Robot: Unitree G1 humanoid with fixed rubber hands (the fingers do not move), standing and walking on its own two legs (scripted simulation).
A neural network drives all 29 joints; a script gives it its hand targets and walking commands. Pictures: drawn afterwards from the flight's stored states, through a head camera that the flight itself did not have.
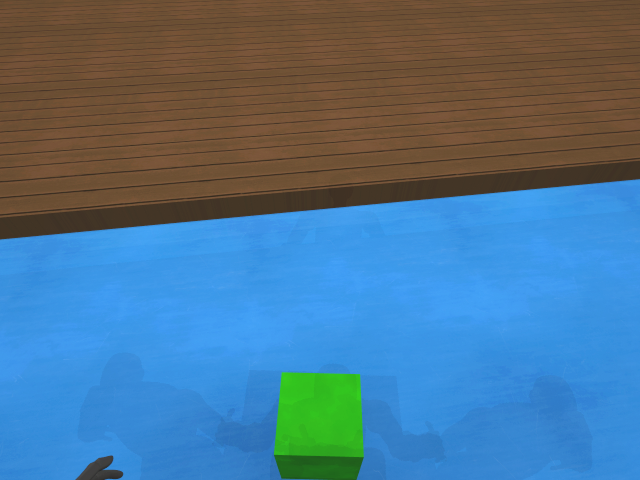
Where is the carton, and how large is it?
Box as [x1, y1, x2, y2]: [274, 372, 363, 479]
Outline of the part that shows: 282,372 274,448 274,456 281,477 316,479 356,479 363,457 359,374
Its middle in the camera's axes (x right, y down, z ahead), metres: -0.01 +0.51 +1.07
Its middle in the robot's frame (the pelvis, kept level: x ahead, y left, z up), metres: +0.39 +0.02 -0.66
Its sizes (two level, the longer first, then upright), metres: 0.210 0.200 0.250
